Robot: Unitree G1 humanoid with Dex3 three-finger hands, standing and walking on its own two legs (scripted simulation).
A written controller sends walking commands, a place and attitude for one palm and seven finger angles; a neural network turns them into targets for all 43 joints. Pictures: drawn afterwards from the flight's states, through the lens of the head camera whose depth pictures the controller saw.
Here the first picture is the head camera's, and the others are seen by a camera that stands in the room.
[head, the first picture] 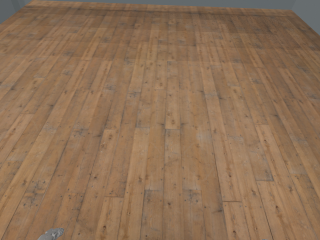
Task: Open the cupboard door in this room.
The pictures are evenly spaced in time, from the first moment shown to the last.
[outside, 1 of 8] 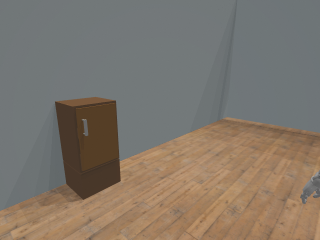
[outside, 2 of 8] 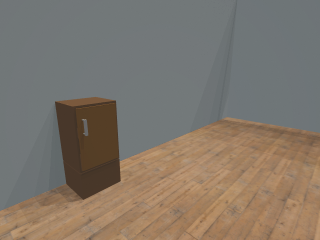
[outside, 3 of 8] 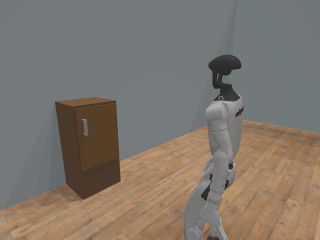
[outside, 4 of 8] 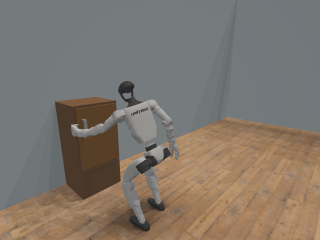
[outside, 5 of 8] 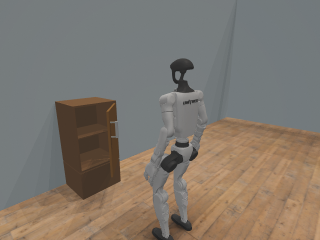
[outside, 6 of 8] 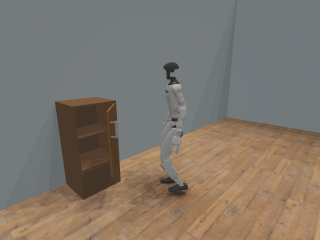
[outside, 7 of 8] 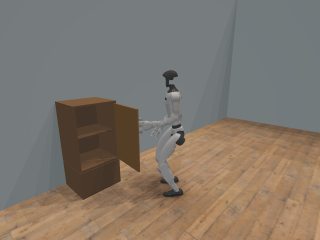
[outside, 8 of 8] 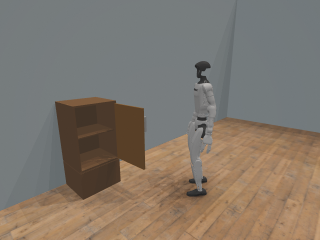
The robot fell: no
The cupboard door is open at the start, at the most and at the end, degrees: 0 93 93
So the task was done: yes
